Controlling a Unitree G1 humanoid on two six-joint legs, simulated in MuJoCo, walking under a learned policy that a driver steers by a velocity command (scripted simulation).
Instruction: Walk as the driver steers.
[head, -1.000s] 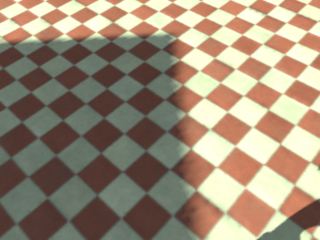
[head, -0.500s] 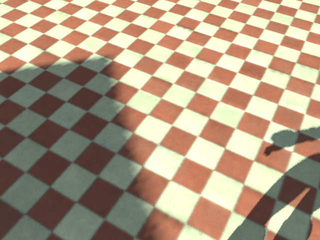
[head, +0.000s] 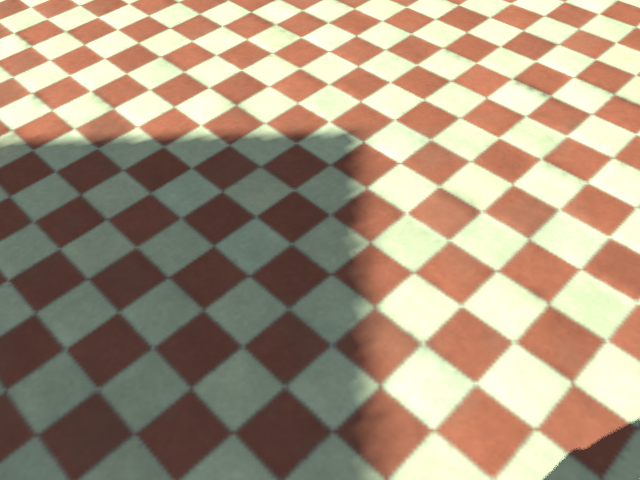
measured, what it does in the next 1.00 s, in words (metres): walks ahead: left foot, then right foot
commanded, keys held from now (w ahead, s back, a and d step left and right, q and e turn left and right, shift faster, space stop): w+q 0.40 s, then w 0.04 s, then w+e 0.56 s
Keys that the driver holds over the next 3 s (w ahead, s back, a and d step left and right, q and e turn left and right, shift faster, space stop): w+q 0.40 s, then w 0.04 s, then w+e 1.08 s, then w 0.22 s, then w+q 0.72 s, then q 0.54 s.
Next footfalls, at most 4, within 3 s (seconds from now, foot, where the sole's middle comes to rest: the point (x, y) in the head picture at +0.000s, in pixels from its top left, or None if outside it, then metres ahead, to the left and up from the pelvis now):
0.30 left None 0.32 0.16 -0.78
0.84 right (337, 409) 0.67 0.04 -0.78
1.30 left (248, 314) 0.93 0.27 -0.78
1.80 right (376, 252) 1.13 -0.06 -0.78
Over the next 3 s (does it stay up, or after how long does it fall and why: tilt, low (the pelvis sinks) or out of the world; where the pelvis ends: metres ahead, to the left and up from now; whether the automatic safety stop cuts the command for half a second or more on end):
stays up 1.56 0.02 -0.01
